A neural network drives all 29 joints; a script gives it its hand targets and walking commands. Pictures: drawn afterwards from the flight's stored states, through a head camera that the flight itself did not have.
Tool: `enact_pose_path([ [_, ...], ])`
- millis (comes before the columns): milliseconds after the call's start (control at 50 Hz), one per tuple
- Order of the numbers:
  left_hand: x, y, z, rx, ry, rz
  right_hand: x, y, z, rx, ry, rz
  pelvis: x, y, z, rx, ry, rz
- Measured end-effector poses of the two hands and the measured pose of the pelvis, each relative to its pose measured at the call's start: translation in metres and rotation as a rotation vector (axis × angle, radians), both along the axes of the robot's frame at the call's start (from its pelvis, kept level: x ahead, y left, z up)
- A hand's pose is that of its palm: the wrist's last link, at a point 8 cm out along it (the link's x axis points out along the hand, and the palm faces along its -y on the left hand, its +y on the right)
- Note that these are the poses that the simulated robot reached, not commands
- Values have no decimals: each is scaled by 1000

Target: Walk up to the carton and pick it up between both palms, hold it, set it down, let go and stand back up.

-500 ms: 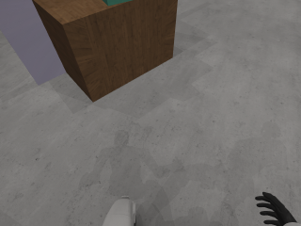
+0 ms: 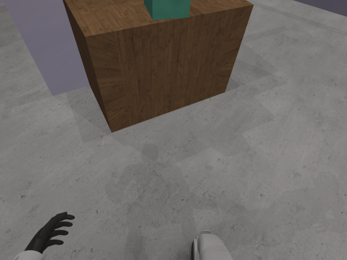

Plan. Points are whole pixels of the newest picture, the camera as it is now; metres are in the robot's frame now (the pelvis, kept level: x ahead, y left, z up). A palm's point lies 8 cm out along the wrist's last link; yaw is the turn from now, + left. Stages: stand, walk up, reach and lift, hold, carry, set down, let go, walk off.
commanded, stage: walk up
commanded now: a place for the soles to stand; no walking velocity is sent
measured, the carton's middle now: out of the picture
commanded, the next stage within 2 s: none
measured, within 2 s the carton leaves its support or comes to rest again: neither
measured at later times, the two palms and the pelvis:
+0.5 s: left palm out of the picture +0.12 +0.25 -0.07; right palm (256, 127) +0.48 -0.29 -0.04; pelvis +0.24 -0.06 +0.01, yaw +18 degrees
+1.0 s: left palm (88, 143) +0.46 +0.24 -0.08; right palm (271, 97) +0.64 -0.40 -0.06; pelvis +0.46 -0.10 -0.02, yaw +23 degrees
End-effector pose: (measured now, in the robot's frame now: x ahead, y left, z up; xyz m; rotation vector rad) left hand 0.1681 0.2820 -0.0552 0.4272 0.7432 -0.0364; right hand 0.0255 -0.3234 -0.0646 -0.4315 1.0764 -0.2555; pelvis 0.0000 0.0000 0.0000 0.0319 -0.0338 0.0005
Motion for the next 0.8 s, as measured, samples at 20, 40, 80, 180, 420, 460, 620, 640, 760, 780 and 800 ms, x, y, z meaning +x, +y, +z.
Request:
enact_pose_path([
  [20,11,-6,0,12,-10,12,11,-13,-5,-4,7,4,13,-10,-4,1,1,10],
  [40,21,-11,-1,29,-25,25,24,-26,-11,-9,12,14,27,-21,-10,0,3,24],
  [80,31,-18,-2,62,-49,66,56,-48,-24,-18,21,32,47,-38,-20,-18,-1,51],
  [180,15,-30,7,81,29,216,156,-60,-19,11,-40,127,89,-57,-5,-22,-18,120],
  [420,-50,-33,4,70,294,553,385,-4,21,69,-160,439,195,-69,16,-33,-25,257],
  [460,-51,-34,-6,52,334,594,422,13,24,65,-185,485,215,-65,13,-36,-27,283],
  [620,12,-25,-53,-31,409,636,526,60,19,-3,-276,573,287,-41,-13,-31,-43,368],
  [640,30,-22,-53,-36,385,626,528,59,21,-11,-267,570,295,-42,-11,-34,-45,371],
  [760,136,-12,-38,-40,215,552,536,25,35,-78,-175,548,342,-51,1,-34,-43,386],
  [780,151,-12,-36,-39,201,542,539,17,37,-89,-164,540,350,-53,2,-34,-42,388],
  [800,164,-12,-34,-36,189,534,542,8,38,-101,-154,531,358,-56,3,-35,-42,390],
])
